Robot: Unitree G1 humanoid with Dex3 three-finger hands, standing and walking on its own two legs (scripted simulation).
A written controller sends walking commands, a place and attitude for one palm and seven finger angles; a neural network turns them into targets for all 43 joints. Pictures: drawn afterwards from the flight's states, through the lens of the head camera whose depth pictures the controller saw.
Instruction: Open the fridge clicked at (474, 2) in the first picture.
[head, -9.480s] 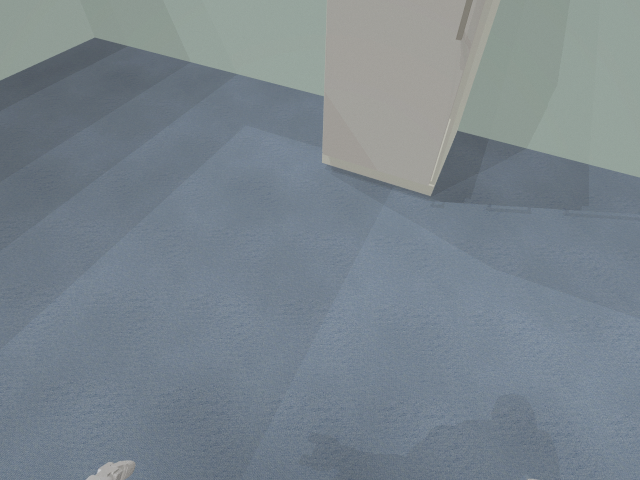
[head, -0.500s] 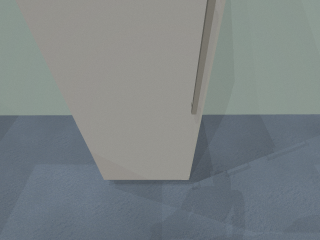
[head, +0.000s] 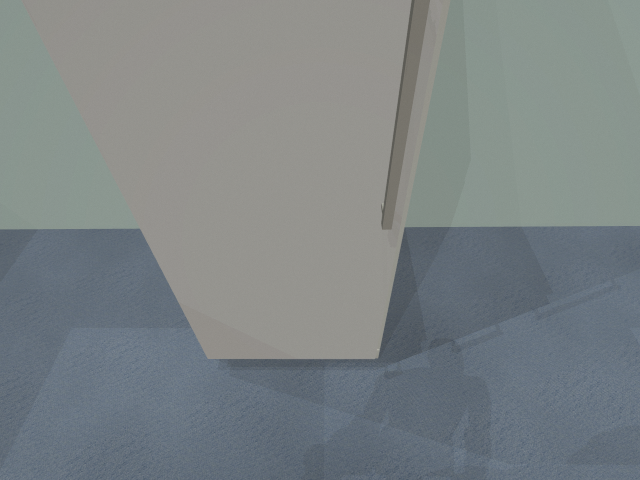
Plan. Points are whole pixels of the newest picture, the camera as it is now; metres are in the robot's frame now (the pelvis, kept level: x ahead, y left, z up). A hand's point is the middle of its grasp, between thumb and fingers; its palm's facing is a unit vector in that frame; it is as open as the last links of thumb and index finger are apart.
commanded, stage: look again from close up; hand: right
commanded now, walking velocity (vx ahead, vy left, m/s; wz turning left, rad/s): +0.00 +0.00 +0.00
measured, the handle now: (399, 119) +0.57 -0.09 +0.17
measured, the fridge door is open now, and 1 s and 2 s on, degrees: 0 0 0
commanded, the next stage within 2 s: none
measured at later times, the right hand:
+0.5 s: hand out of the picture -0.01 -0.17 -0.18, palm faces +0.02 +0.99 -0.17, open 7.4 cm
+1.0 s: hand out of the picture +0.01 -0.16 -0.18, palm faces +0.01 +0.99 -0.17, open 7.4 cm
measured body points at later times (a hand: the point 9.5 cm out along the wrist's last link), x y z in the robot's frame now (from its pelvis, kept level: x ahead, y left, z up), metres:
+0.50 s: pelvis +0.01 +0.00 +0.00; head +0.01 -0.01 +0.45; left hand +0.01 +0.23 -0.15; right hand -0.01 -0.22 -0.16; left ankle +0.00 +0.13 -0.74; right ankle +0.06 -0.08 -0.74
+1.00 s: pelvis +0.02 +0.01 +0.00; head +0.02 +0.00 +0.45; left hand +0.02 +0.23 -0.15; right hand +0.01 -0.21 -0.16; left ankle +0.00 +0.13 -0.74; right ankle +0.06 -0.08 -0.74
